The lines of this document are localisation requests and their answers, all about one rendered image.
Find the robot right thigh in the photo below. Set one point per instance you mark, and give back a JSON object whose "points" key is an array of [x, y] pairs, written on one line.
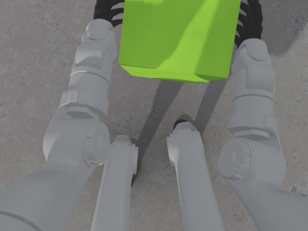
{"points": [[199, 209]]}

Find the right robot forearm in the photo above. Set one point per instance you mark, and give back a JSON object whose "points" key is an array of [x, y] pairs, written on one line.
{"points": [[253, 95]]}

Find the left robot forearm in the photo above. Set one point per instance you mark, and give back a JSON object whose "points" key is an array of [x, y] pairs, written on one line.
{"points": [[86, 96]]}

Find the right robot upper arm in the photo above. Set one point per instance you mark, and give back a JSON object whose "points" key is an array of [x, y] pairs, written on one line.
{"points": [[255, 171]]}

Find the left robot upper arm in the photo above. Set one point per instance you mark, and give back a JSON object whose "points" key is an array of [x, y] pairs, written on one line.
{"points": [[45, 199]]}

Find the right robot foot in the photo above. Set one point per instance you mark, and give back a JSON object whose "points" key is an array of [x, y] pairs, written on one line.
{"points": [[177, 122]]}

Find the robot right hand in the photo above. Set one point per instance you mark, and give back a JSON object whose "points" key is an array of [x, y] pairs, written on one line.
{"points": [[252, 23]]}

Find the robot left hand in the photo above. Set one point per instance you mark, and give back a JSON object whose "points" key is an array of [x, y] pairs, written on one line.
{"points": [[103, 11]]}

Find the carton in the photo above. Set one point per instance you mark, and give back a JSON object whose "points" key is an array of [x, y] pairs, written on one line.
{"points": [[179, 40]]}

